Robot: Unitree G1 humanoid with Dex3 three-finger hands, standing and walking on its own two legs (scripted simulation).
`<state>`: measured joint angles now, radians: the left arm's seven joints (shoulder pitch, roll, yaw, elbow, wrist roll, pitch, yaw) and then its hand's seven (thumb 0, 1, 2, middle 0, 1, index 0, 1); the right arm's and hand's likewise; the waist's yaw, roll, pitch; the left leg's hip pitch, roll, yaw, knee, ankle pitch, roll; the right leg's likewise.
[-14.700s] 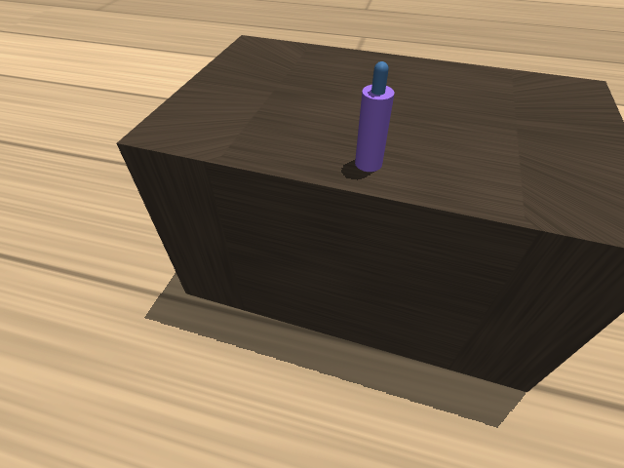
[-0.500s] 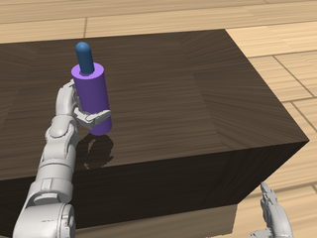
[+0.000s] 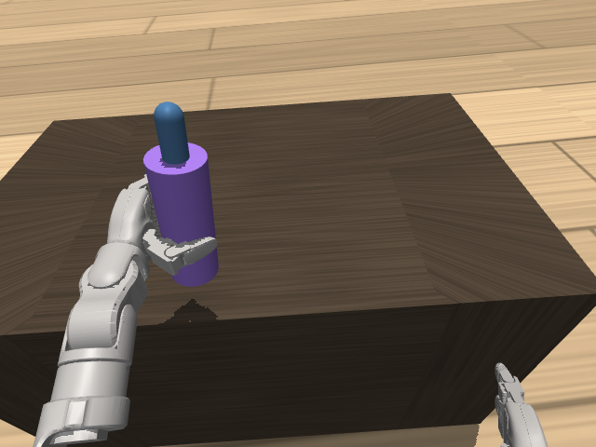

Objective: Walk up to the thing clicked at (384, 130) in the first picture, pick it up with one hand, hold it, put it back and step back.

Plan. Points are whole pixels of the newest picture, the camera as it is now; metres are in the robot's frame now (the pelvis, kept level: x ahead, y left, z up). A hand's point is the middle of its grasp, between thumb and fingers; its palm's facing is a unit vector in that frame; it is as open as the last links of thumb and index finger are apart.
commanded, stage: lift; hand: left
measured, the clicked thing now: (183, 201) +0.36 +0.14 +0.20
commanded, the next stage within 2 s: hold in 0.40 s
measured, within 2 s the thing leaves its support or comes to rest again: neither
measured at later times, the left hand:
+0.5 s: hand (164, 221) +0.33 +0.16 +0.20, palm faces +0.00 -1.00 -0.05, open 10.3 cm
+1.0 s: hand (151, 215) +0.32 +0.16 +0.22, palm faces +0.00 -1.00 -0.05, open 10.2 cm
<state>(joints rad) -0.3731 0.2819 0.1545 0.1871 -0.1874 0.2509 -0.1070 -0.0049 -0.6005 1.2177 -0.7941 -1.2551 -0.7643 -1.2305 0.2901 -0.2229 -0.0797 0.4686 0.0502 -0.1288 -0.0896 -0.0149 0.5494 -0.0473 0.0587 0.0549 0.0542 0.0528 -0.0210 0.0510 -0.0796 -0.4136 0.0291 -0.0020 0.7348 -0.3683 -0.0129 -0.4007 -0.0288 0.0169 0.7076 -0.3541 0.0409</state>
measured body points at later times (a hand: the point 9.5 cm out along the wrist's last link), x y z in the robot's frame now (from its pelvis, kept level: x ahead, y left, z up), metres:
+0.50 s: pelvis -0.01 +0.00 +0.01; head -0.03 -0.02 +0.46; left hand +0.33 +0.21 +0.21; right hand +0.16 -0.26 -0.06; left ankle +0.01 +0.13 -0.72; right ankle +0.01 -0.15 -0.72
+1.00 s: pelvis +0.00 +0.00 +0.01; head -0.03 -0.02 +0.46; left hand +0.32 +0.22 +0.23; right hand +0.18 -0.25 -0.05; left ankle +0.01 +0.13 -0.72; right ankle +0.01 -0.15 -0.72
